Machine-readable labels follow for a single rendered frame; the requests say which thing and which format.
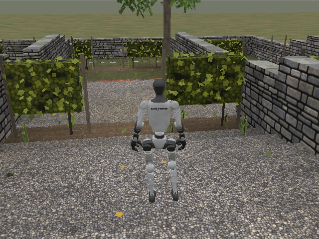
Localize robot left upper arm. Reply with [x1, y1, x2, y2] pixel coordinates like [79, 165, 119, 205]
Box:
[136, 101, 149, 128]

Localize left robot hand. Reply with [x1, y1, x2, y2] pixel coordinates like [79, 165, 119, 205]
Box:
[131, 140, 142, 152]

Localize humanoid robot head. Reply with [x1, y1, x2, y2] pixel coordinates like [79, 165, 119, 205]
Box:
[151, 79, 168, 103]

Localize robot torso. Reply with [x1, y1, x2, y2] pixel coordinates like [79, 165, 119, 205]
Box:
[148, 98, 171, 149]

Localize robot right upper arm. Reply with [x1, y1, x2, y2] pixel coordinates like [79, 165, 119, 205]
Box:
[170, 100, 182, 128]

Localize robot left forearm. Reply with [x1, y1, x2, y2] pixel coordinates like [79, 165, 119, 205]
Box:
[132, 121, 142, 141]

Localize right robot hand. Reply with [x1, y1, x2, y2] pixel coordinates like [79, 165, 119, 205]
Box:
[176, 139, 186, 150]

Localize robot right forearm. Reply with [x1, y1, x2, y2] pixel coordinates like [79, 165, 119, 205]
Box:
[177, 121, 185, 141]

